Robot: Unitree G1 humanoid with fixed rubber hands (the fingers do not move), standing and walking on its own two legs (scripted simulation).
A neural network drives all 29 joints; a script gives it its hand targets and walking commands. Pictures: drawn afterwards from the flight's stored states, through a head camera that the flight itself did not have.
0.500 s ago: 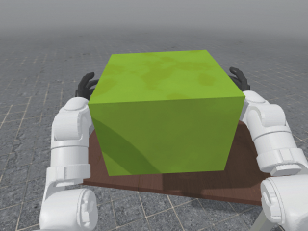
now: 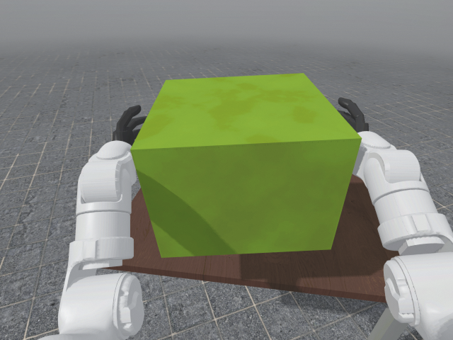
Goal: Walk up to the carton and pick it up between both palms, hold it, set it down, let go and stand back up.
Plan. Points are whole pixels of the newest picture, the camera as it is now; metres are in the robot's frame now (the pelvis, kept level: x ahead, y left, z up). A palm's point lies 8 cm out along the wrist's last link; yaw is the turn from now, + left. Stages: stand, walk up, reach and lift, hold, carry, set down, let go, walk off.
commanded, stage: hold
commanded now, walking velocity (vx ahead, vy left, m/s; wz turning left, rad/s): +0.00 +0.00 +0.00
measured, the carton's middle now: (239, 155) +0.41 +0.00 +0.21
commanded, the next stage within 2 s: none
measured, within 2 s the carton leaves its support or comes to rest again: neither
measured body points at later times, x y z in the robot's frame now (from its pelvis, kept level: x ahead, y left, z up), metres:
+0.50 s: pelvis +0.00 +0.00 +0.00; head -0.08 +0.02 +0.44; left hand +0.37 +0.20 +0.25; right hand +0.39 -0.19 +0.27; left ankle +0.01 +0.11 -0.75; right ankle +0.00 -0.11 -0.75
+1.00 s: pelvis +0.00 +0.00 +0.00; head -0.09 +0.02 +0.44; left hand +0.37 +0.20 +0.26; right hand +0.38 -0.19 +0.27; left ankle +0.01 +0.11 -0.75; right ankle +0.00 -0.11 -0.75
